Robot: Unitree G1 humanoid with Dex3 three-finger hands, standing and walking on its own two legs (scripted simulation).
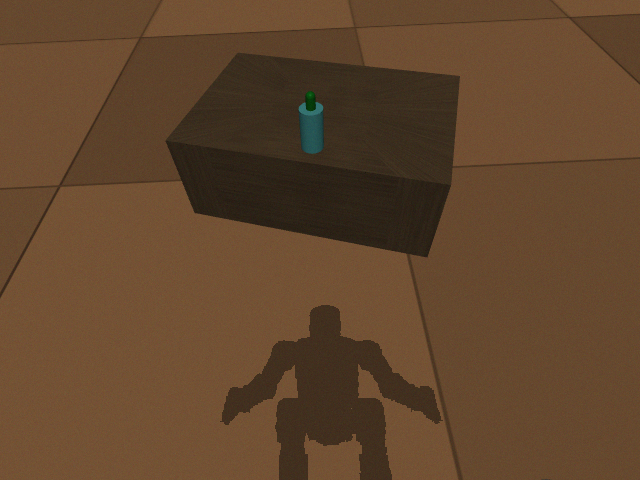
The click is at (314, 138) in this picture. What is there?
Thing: necked bottle
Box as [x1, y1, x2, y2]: [299, 91, 323, 153]
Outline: 309,91 305,95 306,101 299,106 299,122 301,147 304,151 313,153 321,150 323,147 322,106 314,100 313,92
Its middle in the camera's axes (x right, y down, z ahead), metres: -0.02 -0.40 +1.29
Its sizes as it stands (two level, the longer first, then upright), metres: 0.080 0.080 0.210
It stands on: a support 0.39 m high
